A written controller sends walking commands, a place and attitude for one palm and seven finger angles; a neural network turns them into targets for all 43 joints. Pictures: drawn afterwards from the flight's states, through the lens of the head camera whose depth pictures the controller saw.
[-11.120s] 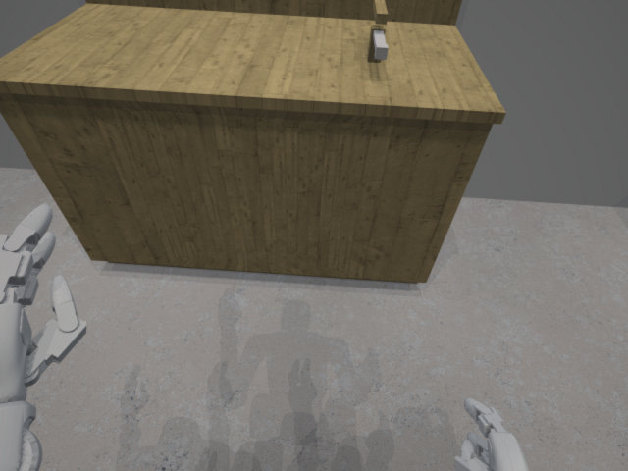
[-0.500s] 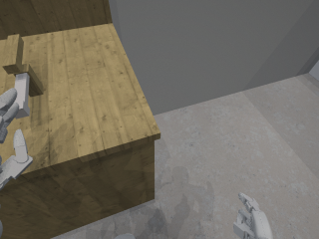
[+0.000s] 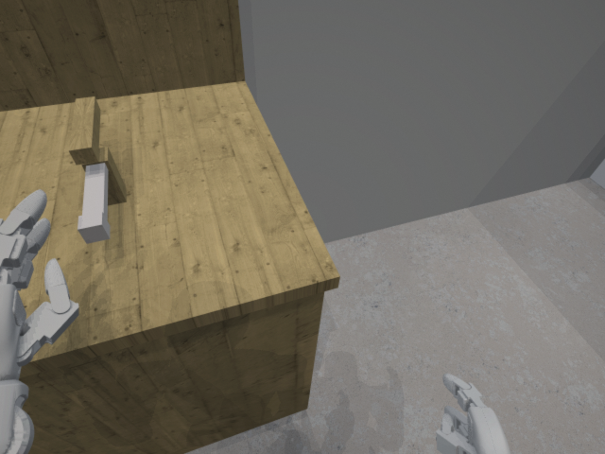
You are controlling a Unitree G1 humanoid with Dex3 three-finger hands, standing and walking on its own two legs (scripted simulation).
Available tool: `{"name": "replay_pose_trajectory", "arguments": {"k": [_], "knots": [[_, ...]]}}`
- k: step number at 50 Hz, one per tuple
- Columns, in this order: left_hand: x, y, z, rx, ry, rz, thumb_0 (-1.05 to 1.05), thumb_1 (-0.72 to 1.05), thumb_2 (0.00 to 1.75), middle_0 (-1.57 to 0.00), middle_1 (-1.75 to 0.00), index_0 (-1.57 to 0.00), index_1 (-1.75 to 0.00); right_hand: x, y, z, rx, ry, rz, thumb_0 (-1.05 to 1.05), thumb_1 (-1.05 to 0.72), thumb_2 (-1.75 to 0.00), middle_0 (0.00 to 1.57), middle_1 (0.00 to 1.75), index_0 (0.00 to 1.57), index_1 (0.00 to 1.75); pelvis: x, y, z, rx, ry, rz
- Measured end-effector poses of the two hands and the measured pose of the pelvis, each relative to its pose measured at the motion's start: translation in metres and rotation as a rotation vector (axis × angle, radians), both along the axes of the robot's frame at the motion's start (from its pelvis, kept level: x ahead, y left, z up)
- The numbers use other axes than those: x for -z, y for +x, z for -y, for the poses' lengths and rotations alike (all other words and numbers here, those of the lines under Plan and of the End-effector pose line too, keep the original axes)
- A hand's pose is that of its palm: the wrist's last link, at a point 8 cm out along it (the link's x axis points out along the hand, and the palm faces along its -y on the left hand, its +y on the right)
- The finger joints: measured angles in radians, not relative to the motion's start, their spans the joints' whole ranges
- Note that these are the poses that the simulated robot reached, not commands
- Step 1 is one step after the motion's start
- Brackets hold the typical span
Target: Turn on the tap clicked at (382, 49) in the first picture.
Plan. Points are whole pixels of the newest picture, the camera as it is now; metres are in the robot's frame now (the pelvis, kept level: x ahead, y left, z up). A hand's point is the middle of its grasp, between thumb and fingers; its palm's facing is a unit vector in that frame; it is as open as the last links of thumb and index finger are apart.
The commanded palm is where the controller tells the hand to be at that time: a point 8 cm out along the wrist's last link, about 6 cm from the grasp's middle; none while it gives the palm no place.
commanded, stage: come to a stop and stand still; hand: left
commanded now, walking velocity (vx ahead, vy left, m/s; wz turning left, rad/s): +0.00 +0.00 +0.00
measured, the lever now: (94, 227) +0.35 +0.30 +0.11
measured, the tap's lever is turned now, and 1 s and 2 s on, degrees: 0 0 0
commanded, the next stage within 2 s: look again from close up in 0.36 s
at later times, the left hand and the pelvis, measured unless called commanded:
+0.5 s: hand (25, 296) +0.21 +0.28 +0.17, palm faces +0.43 -0.77 -0.46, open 7.5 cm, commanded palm +0.14 +0.30 +0.17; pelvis -0.01 +0.01 +0.00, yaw +2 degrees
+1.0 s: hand (30, 277) +0.23 +0.28 +0.18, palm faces +0.43 -0.80 -0.43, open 7.5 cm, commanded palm +0.15 +0.29 +0.17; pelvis -0.02 +0.01 +0.00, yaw -1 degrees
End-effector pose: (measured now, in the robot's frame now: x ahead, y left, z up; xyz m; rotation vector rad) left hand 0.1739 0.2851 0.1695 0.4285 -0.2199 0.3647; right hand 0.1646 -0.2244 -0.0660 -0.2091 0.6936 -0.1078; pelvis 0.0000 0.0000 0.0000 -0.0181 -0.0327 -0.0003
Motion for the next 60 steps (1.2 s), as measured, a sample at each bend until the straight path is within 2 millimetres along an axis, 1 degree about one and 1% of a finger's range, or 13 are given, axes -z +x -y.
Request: {"name": "replay_pose_trajectory", "arguments": {"k": [10, 23, 26, 29, 32, 35, 37, 40, 43, 47, 49, 53, 60], "knots": [[0.001, 0.000, -0.016, -0.027, -0.012, 0.010, 0.01, 0.89, 0.90, -0.21, -0.30, -0.21, -0.30, 0.000, 0.010, -0.014, -0.023, -0.014, -0.019, 0.02, -0.90, -0.90, 0.21, 0.30, 0.20, 0.30, 0.000, 0.004, -0.011, -0.011, -0.004, 0.004], [-0.001, -0.008, -0.021, -0.022, 0.007, 0.006, 0.01, 0.89, 0.90, -0.21, -0.30, -0.21, -0.30, 0.006, -0.001, -0.023, -0.018, 0.002, -0.047, 0.02, -0.90, -0.90, 0.21, 0.30, 0.20, 0.30, 0.001, -0.001, -0.017, -0.018, -0.005, 0.007], [-0.028, 0.004, -0.046, -0.048, 0.182, 0.102, 0.01, 0.88, 0.90, -0.21, -0.30, -0.21, -0.30, 0.012, -0.008, -0.025, -0.084, -0.020, -0.066, 0.02, -0.90, -0.90, 0.20, 0.30, 0.20, 0.30, 0.004, -0.012, -0.011, -0.029, -0.003, 0.002], [-0.045, 0.013, -0.062, -0.092, 0.170, 0.194, 0.01, 0.88, 0.90, -0.21, -0.30, -0.21, -0.30, 0.016, -0.015, -0.025, -0.108, 0.012, -0.082, 0.02, -0.90, -0.90, 0.21, 0.30, 0.20, 0.30, 0.005, -0.021, -0.009, -0.004, 0.007, -0.001], [-0.035, 0.013, -0.037, -0.014, 0.117, 0.167, 0.01, 0.89, 0.90, -0.20, -0.30, -0.20, -0.30, 0.015, -0.022, -0.022, -0.070, 0.058, -0.048, 0.02, -0.90, -0.90, 0.21, 0.30, 0.21, 0.30, 0.005, -0.023, -0.013, 0.021, 0.012, -0.003], [-0.012, 0.007, -0.004, 0.110, 0.084, 0.058, 0.01, 0.90, 0.90, -0.20, -0.30, -0.20, -0.30, 0.013, -0.030, -0.017, -0.022, 0.062, -0.030, 0.02, -0.90, -0.90, 0.21, 0.30, 0.21, 0.30, 0.005, -0.021, -0.015, 0.037, 0.014, -0.004], [0.003, 0.003, 0.005, 0.154, 0.068, -0.009, 0.01, 0.89, 0.90, -0.20, -0.30, -0.20, -0.30, 0.012, -0.036, -0.013, 0.004, 0.047, -0.036, 0.02, -0.90, -0.90, 0.21, 0.30, 0.21, 0.30, 0.004, -0.020, -0.014, 0.038, 0.013, -0.003], [0.015, -0.001, 0.000, 0.142, 0.057, -0.058, 0.01, 0.88, 0.90, -0.21, -0.30, -0.21, -0.30, 0.011, -0.041, -0.007, 0.017, 0.015, -0.054, 0.02, -0.90, -0.90, 0.21, 0.30, 0.20, 0.30, 0.004, -0.019, -0.010, 0.032, 0.009, -0.003], [0.014, -0.001, -0.012, 0.084, 0.053, -0.034, 0.01, 0.88, 0.90, -0.21, -0.30, -0.21, -0.30, 0.011, -0.041, -0.003, 0.002, -0.017, -0.067, 0.02, -0.90, -0.90, 0.21, 0.30, 0.20, 0.30, 0.004, -0.018, -0.009, 0.026, 0.004, -0.003], [0.002, 0.001, -0.018, 0.039, 0.040, 0.046, 0.02, 0.88, 0.90, -0.21, -0.30, -0.21, -0.30, 0.008, -0.034, 0.000, -0.020, -0.038, -0.058, 0.02, -0.90, -0.90, 0.20, 0.30, 0.20, 0.30, 0.004, -0.015, -0.010, 0.023, 0.000, -0.003], [-0.018, 0.009, -0.027, 0.041, 0.155, 0.120, 0.02, 0.88, 0.90, -0.21, -0.30, -0.21, -0.30, 0.007, -0.029, -0.003, -0.064, -0.066, -0.053, 0.02, -0.90, -0.90, 0.20, 0.30, 0.20, 0.30, 0.004, -0.015, -0.009, 0.012, -0.003, -0.010], [-0.033, 0.021, -0.039, 0.003, 0.104, 0.212, 0.01, 0.89, 0.90, -0.21, -0.30, -0.21, -0.30, 0.002, -0.017, -0.011, -0.052, -0.015, 0.000, 0.02, -0.90, -0.90, 0.20, 0.30, 0.20, 0.30, 0.004, -0.013, -0.013, 0.022, 0.004, -0.012], [0.002, 0.012, -0.012, 0.111, 0.042, 0.025, 0.01, 0.89, 0.90, -0.20, -0.30, -0.20, -0.30, -0.001, -0.005, -0.024, 0.000, 0.030, 0.059, 0.02, -0.90, -0.90, 0.21, 0.30, 0.20, 0.30, 0.003, -0.006, -0.024, 0.038, 0.006, -0.013]]}}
